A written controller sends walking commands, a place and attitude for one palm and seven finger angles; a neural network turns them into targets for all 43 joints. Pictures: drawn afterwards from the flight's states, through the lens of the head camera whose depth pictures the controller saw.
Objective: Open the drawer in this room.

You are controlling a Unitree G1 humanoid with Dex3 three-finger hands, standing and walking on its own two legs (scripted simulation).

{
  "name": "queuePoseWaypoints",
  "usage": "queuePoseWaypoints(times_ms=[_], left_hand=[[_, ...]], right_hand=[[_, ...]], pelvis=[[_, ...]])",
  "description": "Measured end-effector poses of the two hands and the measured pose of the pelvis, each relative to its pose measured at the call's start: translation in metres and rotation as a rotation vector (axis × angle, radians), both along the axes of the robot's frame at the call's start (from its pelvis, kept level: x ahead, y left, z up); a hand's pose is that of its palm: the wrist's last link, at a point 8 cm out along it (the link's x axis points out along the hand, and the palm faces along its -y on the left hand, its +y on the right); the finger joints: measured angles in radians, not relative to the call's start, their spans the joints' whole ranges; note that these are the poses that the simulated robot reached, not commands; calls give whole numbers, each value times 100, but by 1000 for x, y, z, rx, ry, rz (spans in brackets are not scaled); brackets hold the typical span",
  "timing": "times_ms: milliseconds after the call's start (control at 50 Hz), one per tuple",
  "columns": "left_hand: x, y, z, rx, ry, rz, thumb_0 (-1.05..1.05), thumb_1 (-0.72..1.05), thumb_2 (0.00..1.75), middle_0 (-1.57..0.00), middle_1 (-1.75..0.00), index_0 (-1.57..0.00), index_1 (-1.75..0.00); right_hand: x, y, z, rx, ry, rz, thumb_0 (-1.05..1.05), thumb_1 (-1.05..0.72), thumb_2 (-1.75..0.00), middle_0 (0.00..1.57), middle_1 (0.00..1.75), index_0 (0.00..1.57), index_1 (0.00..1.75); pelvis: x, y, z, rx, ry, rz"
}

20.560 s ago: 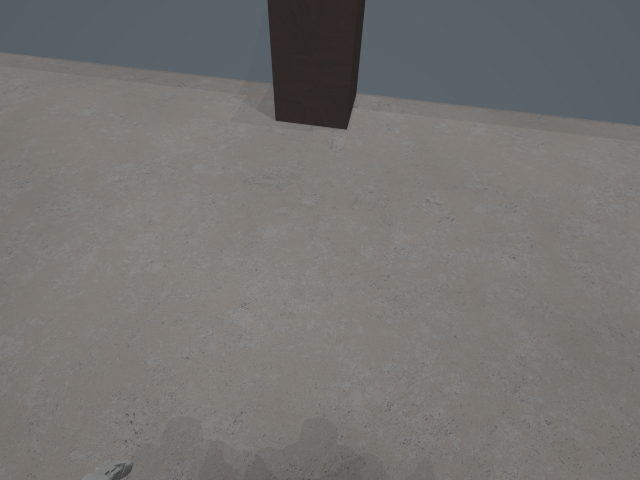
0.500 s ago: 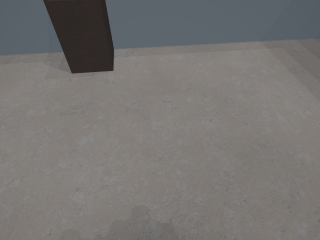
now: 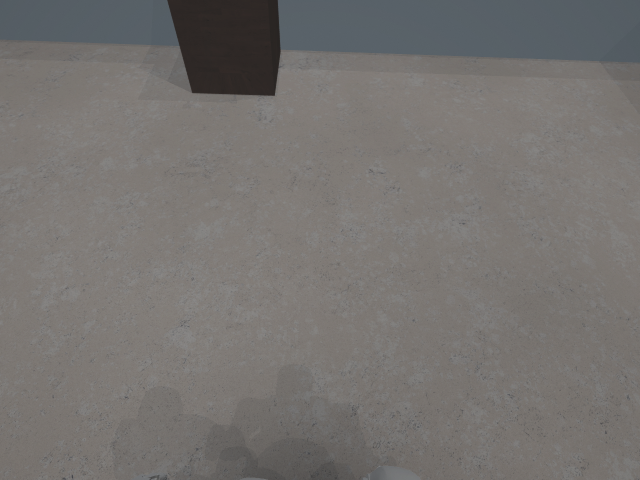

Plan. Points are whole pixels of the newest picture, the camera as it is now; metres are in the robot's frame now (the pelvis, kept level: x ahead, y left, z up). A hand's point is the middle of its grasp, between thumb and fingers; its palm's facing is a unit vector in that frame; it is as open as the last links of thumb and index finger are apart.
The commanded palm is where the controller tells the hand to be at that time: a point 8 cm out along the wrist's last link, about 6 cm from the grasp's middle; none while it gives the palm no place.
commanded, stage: stand and wait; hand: left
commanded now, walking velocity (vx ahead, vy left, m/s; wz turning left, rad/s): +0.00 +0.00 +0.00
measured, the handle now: out of the picture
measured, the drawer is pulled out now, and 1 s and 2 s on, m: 0.00 0.00 0.00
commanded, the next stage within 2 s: turn or walk to find it in 0.26 s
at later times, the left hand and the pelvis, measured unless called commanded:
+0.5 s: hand out of the picture -0.03 +0.11 -0.15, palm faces +0.21 -0.95 -0.25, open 7.3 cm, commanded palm none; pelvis -0.01 -0.08 +0.01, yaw +10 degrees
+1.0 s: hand out of the picture -0.10 +0.14 -0.18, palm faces +0.28 -0.94 -0.17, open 7.3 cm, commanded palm none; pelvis -0.05 -0.03 +0.00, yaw +13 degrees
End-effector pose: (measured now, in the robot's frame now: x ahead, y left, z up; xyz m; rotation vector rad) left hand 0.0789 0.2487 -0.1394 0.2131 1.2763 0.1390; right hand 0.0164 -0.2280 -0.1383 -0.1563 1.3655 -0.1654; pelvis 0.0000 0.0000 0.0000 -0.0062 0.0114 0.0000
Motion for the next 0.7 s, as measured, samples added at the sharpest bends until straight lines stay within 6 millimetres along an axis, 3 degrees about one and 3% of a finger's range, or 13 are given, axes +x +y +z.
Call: queuePoseWaypoints(times_ms=[80, 180, 300, 400, 540, 700], left_hand=[[-3, -13, 12, 11, -42, 35, 1, 91, 90, -20, -30, -20, -30], [-13, -37, 16, 44, -89, 57, 1, 91, 90, -20, -30, -20, -30], [-51, -70, 25, 43, -55, 101, 1, 91, 90, -20, -30, -20, -30], [-84, -88, 25, 26, 0, 161, 1, 91, 90, -21, -30, -21, -30], [-137, -99, 18, 3, 68, 272, 1, 91, 90, -21, -30, -21, -30], [-204, -94, -1, -53, 196, 347, 1, 91, 90, -21, -30, -20, -30]], right_hand=[[-8, -13, -2, 10, 45, 25, 0, -90, -90, 21, 30, 20, 30], [-6, -49, -17, 17, 26, 29, 0, -90, -90, 21, 30, 20, 30], [15, -82, -14, 13, -21, 46, 0, -91, -90, 20, 30, 20, 30], [30, -96, -7, 6, -28, 88, 0, -91, -90, 20, 30, 20, 30], [46, -91, -4, -10, 20, 193, 0, -91, -90, 20, 30, 20, 30], [80, -46, 2, -8, -99, 282, 0, -91, -90, 20, 30, 20, 30]], pelvis=[[-4, -14, 4, 2, 14, 40], [-7, -41, -4, 32, -5, 56], [-5, -64, 4, 55, -39, 87], [-8, -74, 9, 58, -36, 126], [-16, -77, 9, 46, -20, 194], [-30, -58, 1, 2, -16, 215]])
